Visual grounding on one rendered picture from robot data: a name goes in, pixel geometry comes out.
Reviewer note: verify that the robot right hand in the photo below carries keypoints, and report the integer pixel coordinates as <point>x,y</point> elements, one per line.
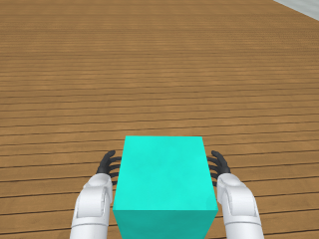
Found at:
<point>221,167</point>

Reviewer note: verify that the left robot forearm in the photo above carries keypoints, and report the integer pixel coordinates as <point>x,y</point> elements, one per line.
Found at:
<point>92,209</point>

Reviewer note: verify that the right robot forearm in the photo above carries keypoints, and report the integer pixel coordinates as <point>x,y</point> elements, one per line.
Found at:
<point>239,209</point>

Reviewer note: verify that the robot left hand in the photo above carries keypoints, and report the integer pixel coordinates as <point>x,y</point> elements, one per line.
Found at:
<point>105,166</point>

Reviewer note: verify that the carton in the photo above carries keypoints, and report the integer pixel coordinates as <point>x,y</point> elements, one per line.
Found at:
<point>164,188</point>

